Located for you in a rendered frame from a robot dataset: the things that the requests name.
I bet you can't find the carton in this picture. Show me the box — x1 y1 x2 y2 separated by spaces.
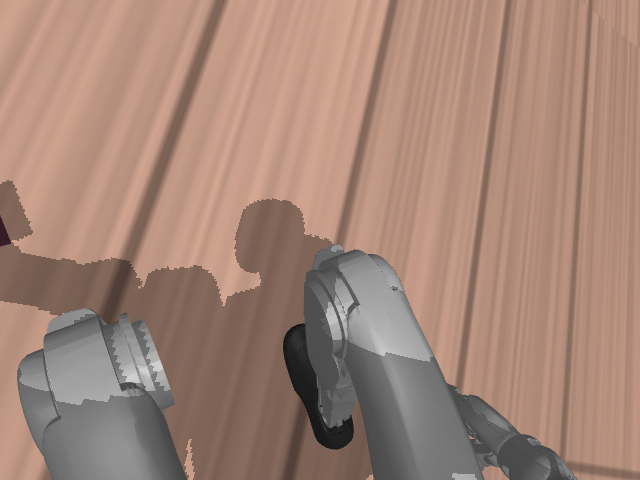
0 216 11 247

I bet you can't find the right robot foot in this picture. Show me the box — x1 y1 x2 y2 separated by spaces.
283 324 354 450

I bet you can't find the right robot arm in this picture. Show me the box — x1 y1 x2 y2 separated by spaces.
497 434 578 480

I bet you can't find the right robot hand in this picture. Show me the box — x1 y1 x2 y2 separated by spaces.
447 383 520 471

